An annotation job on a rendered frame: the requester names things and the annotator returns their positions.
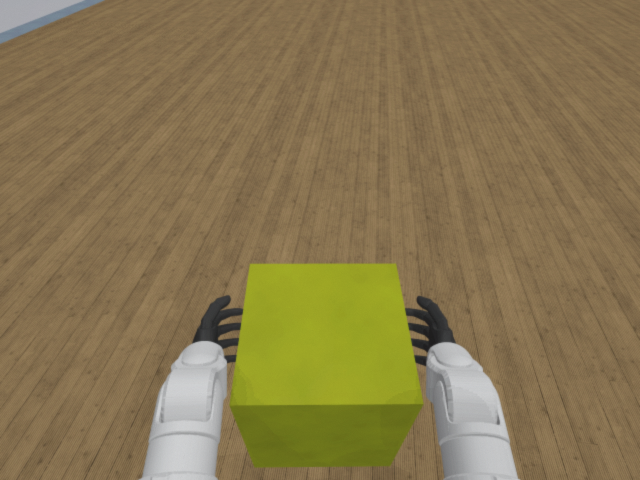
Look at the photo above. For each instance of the left robot hand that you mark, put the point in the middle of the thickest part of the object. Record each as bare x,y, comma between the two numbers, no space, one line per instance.
209,329

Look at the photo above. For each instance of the carton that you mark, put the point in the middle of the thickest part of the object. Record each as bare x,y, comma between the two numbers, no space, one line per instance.
325,373

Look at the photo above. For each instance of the robot right forearm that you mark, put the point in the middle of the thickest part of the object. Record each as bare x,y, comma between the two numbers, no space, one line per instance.
471,428

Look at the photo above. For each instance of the right robot hand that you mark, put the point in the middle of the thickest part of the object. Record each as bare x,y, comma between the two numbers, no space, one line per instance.
437,330

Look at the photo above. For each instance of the robot left forearm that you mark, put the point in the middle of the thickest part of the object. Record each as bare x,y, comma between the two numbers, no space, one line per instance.
186,426

